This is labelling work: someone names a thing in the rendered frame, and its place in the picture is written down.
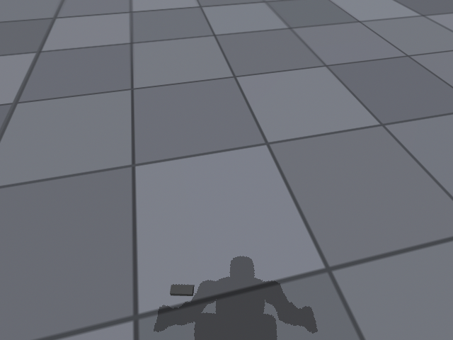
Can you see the small box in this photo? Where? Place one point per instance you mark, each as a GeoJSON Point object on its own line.
{"type": "Point", "coordinates": [182, 290]}

